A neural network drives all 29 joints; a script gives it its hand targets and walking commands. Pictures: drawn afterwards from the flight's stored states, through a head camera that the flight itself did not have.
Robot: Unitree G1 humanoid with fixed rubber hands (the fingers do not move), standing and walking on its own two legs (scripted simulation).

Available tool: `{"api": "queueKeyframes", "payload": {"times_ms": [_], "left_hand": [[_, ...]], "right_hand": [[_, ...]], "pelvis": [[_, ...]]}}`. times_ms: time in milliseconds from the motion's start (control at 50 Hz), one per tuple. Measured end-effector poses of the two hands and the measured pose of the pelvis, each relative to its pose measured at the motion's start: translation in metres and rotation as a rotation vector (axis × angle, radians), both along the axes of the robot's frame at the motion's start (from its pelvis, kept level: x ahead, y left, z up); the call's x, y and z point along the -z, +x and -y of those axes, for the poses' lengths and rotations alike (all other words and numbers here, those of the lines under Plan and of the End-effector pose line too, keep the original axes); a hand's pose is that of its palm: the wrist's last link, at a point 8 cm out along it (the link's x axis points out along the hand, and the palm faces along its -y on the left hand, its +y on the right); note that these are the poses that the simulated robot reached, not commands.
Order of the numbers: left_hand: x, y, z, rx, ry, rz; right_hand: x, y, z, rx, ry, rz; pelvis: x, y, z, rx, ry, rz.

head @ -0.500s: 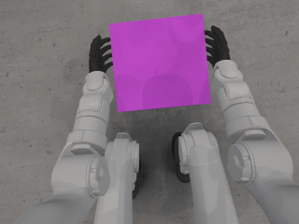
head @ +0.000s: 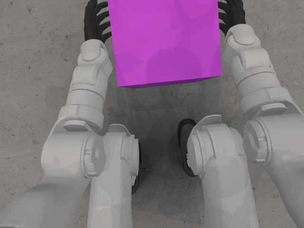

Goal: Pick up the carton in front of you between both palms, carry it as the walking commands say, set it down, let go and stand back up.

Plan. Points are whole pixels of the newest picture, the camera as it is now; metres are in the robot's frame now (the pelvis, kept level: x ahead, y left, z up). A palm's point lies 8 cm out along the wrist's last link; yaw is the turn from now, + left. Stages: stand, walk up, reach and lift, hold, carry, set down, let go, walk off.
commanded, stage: set down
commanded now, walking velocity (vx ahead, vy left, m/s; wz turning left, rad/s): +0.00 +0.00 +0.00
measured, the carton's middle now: (163, 45) +0.50 -0.06 -0.23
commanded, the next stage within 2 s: none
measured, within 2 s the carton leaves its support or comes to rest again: rests again in 0.24 s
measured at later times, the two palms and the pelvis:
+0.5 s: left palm (93, 41) +0.52 +0.10 -0.16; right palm (228, 27) +0.51 -0.20 -0.16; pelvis -0.01 +0.01 -0.01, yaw +0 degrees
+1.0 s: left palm (85, 51) +0.51 +0.13 -0.19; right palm (238, 33) +0.50 -0.23 -0.18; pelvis -0.01 +0.00 -0.01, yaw +0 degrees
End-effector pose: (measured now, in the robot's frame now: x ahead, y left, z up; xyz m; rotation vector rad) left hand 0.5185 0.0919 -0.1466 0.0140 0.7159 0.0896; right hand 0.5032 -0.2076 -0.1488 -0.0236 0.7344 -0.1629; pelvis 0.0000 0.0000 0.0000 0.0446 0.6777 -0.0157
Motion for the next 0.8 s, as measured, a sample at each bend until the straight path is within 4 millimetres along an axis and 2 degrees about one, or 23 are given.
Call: {"api": "queueKeyframes", "payload": {"times_ms": [120,260,460,800], "left_hand": [[0.002,-0.002,-0.006,-0.004,-0.001,-0.01],[0.017,-0.004,-0.012,0.007,-0.021,-0.035],[0.016,0.002,-0.01,0.057,-0.009,-0.031],[0.017,0.004,-0.013,0.101,-0.02,-0.027]], "right_hand": [[0.0,0.001,-0.006,-0.005,-0.002,-0.011],[0.009,0.005,-0.009,-0.039,-0.025,-0.047],[0.016,0.002,-0.005,-0.016,0.017,-0.048],[0.017,0.003,-0.002,-0.045,0.046,-0.043]], "pelvis": [[0.004,-0.005,-0.001,0.0,-0.007,0.017],[0.007,-0.007,-0.004,-0.015,-0.021,0.019],[0.011,-0.006,-0.01,-0.024,-0.031,0.042],[0.016,-0.01,-0.006,-0.018,-0.025,0.085]]}}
